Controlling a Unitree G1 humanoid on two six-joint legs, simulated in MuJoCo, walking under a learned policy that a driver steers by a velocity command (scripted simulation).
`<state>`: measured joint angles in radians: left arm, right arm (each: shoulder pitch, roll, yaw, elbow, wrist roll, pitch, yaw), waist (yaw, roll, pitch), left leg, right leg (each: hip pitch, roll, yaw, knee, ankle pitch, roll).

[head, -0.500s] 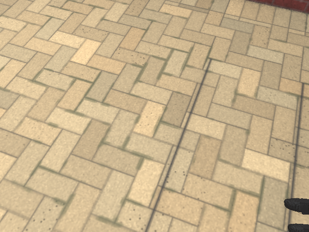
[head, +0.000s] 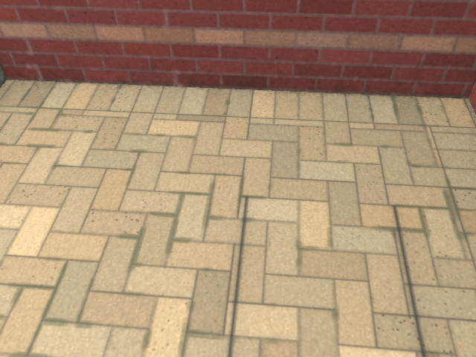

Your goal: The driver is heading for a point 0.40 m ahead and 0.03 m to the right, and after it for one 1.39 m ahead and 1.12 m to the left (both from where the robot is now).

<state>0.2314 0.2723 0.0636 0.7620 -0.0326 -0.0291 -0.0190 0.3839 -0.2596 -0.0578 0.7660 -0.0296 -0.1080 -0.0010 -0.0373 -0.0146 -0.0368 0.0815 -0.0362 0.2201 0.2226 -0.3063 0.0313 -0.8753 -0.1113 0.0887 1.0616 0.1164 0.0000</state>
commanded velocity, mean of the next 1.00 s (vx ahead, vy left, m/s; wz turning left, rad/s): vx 0.40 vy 0.00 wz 0.24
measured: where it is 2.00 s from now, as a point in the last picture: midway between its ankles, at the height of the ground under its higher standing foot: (279, 322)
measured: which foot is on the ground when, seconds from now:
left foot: down 0.00-0.20, up 0.22-0.60, down 0.62-1.00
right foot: up 0.00-0.18, down 0.20-0.64, up 0.66-1.00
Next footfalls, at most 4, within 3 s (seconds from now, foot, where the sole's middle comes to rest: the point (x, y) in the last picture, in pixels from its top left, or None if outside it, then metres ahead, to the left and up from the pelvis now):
0.20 right None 0.33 -0.15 -0.78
0.62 left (274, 323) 0.67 -0.09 -0.78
1.10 right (329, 297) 0.74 -0.26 -0.78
1.60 left None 0.52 -0.10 -0.77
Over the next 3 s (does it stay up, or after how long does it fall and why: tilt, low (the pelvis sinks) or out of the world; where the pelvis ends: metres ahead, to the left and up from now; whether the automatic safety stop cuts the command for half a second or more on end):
stays up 0.86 0.18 0.00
